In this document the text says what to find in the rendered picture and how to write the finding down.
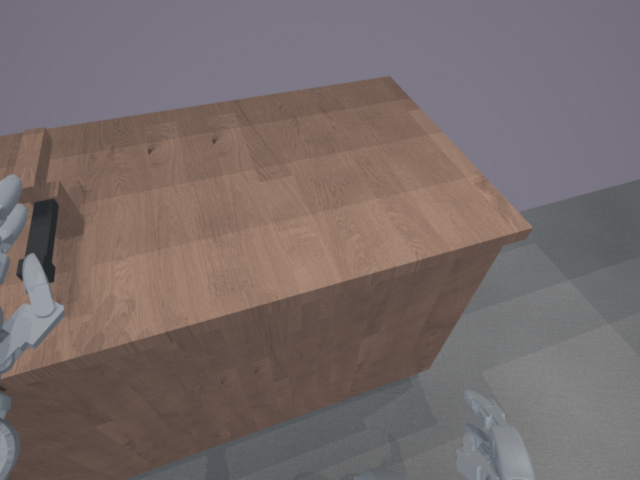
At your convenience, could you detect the tap lever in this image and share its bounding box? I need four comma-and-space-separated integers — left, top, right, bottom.
16, 199, 59, 283

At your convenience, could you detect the robot right hand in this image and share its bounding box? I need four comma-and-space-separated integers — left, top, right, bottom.
456, 389, 535, 480

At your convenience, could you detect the robot left hand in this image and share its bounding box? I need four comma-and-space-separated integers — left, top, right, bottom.
0, 174, 64, 380

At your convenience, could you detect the counter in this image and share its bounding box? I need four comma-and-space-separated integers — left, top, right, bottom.
0, 76, 533, 480

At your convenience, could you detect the robot left forearm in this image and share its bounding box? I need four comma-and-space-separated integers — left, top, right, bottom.
0, 392, 20, 480

